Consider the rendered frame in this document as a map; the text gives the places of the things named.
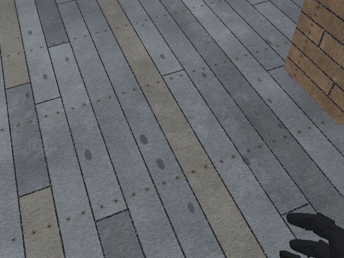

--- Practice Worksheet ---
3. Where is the robot right hand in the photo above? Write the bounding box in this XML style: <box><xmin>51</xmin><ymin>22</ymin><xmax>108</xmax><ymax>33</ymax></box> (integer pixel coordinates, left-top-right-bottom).
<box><xmin>279</xmin><ymin>212</ymin><xmax>344</xmax><ymax>258</ymax></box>

